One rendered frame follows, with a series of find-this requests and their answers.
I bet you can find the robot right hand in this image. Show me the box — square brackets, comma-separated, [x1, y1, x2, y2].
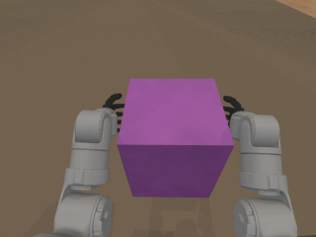
[223, 96, 245, 128]

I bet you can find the robot left forearm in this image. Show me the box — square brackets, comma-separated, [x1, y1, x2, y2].
[53, 108, 118, 229]

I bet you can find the robot left hand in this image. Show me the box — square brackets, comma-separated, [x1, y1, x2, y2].
[103, 93, 125, 132]

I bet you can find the right robot upper arm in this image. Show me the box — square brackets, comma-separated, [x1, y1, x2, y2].
[233, 197, 297, 237]

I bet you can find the robot right forearm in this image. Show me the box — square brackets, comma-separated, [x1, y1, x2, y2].
[229, 111, 298, 237]

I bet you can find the carton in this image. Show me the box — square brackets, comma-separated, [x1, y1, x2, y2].
[117, 78, 234, 198]

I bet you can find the left robot upper arm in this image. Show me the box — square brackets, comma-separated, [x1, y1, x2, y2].
[33, 192, 112, 237]

